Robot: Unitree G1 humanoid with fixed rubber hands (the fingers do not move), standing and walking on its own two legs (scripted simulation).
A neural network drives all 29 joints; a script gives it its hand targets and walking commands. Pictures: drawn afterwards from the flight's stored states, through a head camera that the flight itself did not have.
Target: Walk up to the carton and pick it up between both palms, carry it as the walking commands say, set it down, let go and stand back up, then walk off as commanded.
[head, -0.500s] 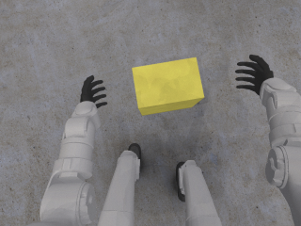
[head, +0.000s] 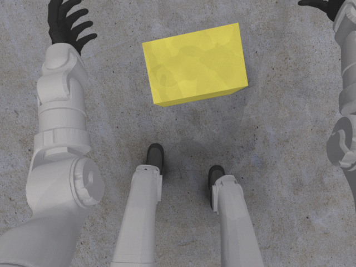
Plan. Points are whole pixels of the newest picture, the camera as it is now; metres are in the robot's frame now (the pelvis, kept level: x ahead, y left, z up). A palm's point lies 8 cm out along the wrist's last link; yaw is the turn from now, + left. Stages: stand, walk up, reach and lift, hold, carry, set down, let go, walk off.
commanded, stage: reach and lift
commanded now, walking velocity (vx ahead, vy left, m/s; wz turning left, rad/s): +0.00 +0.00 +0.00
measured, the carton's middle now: (193, 73) +0.53 +0.02 -0.51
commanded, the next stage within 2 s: none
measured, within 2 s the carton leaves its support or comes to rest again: neither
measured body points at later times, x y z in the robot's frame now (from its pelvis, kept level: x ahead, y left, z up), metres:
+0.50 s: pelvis -0.03 +0.01 -0.09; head +0.33 +0.00 +0.18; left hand +0.52 +0.25 -0.21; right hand +0.59 -0.21 -0.19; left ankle +0.10 +0.16 -0.61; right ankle +0.03 -0.12 -0.61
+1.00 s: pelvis -0.07 +0.01 -0.21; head +0.32 +0.02 -0.01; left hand +0.52 +0.25 -0.36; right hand +0.59 -0.19 -0.34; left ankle +0.10 +0.16 -0.61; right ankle +0.03 -0.12 -0.61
